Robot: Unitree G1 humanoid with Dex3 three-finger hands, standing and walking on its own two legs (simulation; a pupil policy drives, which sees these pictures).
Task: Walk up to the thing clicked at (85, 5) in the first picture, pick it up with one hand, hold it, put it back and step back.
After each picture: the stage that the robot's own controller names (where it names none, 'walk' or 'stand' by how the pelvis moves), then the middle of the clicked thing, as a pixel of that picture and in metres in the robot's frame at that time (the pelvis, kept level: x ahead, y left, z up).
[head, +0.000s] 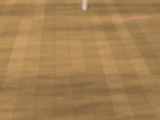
stand; (85, 1) +2.39 -0.15 -0.66
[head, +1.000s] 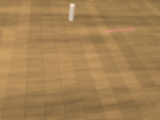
walk; (71, 12) +2.28 -0.01 -0.65
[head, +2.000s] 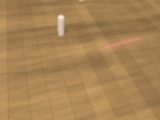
walk; (61, 26) +1.61 +0.13 -0.65
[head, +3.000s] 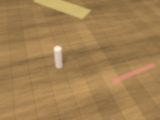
walk; (58, 57) +1.10 +0.14 -0.65
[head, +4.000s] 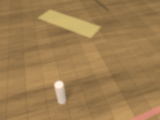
walk; (60, 93) +0.72 +0.16 -0.63
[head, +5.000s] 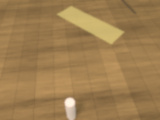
stand; (70, 109) +0.52 +0.10 -0.63
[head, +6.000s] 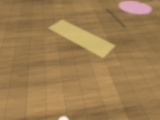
stand; out of the picture +0.45 +0.09 -0.65
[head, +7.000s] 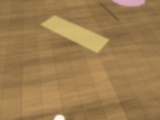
stand; out of the picture +0.44 +0.12 -0.65
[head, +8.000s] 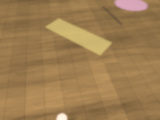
stand; out of the picture +0.47 +0.11 -0.66
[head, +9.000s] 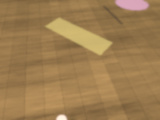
stand; out of the picture +0.45 +0.11 -0.66
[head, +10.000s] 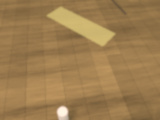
go down; (63, 117) +0.46 +0.10 -0.65
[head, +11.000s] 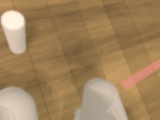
go down; (15, 36) +0.53 +0.18 -0.23
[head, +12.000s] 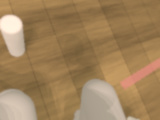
close in; (14, 39) +0.53 +0.18 -0.24
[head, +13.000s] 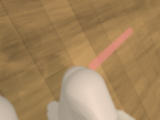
close in; out of the picture +0.52 +0.24 -0.17
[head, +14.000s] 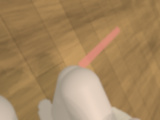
lift; out of the picture +0.49 +0.22 -0.17
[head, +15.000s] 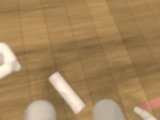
hold; (66, 92) +0.40 +0.04 -0.45
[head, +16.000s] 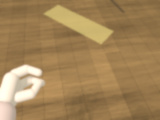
hold; out of the picture +0.33 +0.01 -0.69
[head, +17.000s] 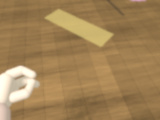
hold; out of the picture +0.33 +0.02 -0.70
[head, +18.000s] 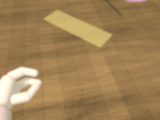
crouch; out of the picture +0.33 +0.02 -0.70
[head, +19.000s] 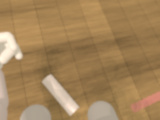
crouch; (60, 94) +0.39 +0.04 -0.47
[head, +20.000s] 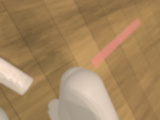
lower; out of the picture +0.40 +0.11 -0.27
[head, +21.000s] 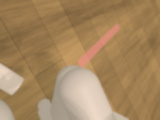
lower; out of the picture +0.40 +0.12 -0.27
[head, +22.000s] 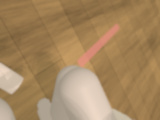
lower; out of the picture +0.40 +0.12 -0.27
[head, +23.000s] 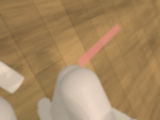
lower; out of the picture +0.40 +0.12 -0.27
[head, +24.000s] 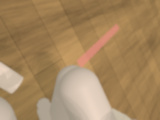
lower; out of the picture +0.40 +0.12 -0.27
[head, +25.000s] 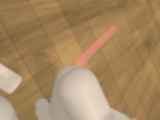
open; out of the picture +0.40 +0.12 -0.28
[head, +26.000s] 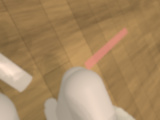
stand; out of the picture +0.41 +0.11 -0.27
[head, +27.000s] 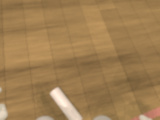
walk; (66, 106) +0.37 +0.03 -0.55
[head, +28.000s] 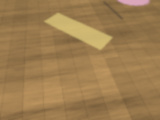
stand; out of the picture +0.33 +0.02 -0.69
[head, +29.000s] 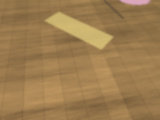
stand; out of the picture +0.33 +0.02 -0.69
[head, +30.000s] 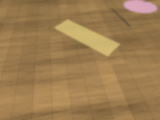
stand; out of the picture +0.35 +0.00 -0.74
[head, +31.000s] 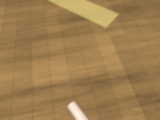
walk; (80, 117) +0.42 +0.03 -0.71
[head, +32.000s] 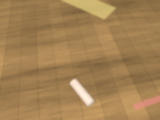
walk; (81, 92) +0.65 +0.01 -0.73
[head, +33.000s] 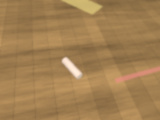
stand; (71, 68) +0.98 +0.04 -0.73
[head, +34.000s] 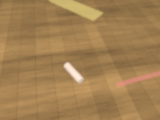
stand; (73, 72) +1.00 +0.03 -0.74
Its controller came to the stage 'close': yes
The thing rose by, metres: 0.00
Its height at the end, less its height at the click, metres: -0.09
